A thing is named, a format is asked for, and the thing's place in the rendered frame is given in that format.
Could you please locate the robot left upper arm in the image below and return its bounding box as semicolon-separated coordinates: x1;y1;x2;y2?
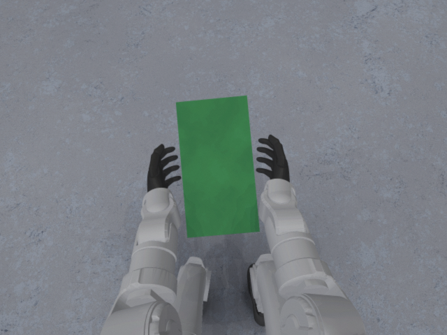
101;301;182;335

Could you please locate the left robot forearm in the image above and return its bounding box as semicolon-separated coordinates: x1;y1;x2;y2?
101;188;181;332

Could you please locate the left robot shin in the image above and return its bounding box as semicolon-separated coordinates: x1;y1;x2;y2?
177;257;205;277

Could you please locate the right robot forearm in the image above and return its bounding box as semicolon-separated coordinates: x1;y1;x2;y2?
258;179;351;302

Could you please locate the robot right upper arm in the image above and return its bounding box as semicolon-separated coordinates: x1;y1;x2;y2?
279;293;366;335

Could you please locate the carton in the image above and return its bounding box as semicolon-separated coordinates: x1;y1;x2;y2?
176;96;260;238

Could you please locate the robot left hand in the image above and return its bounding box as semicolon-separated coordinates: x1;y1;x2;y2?
147;144;181;192

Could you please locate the left robot thigh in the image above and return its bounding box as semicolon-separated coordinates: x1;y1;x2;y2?
172;263;212;335

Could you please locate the robot right hand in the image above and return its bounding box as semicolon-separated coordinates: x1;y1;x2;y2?
256;135;290;182

